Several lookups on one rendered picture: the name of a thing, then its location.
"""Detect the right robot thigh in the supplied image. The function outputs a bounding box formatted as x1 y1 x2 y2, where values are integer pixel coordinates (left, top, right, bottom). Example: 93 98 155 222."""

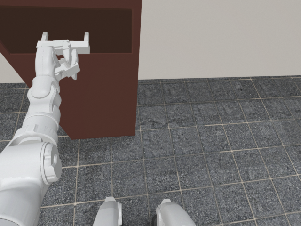
156 202 196 226

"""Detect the cabinet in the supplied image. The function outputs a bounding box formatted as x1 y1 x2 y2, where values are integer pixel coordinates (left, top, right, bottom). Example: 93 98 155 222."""
0 0 142 140

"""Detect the left robot upper arm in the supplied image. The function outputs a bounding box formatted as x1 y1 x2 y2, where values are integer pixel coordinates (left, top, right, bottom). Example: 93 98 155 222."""
0 142 62 226

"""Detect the left robot thigh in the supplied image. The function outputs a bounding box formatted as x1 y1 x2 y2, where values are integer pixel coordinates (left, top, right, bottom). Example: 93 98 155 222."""
93 201 122 226

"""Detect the robot thigh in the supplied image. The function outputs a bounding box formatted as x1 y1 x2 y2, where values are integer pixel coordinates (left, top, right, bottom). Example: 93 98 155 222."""
156 202 196 226
93 201 122 226

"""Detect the robot left hand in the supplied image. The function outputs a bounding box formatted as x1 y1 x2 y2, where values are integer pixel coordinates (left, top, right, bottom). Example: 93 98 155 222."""
35 40 80 83

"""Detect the handle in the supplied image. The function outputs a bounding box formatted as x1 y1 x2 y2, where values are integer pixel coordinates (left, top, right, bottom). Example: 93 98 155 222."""
36 32 90 54

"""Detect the drawer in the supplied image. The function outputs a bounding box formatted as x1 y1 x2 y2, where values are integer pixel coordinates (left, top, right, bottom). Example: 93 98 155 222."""
0 5 132 54

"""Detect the left robot forearm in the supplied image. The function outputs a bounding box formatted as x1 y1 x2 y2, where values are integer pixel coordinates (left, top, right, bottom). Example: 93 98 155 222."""
0 75 62 156

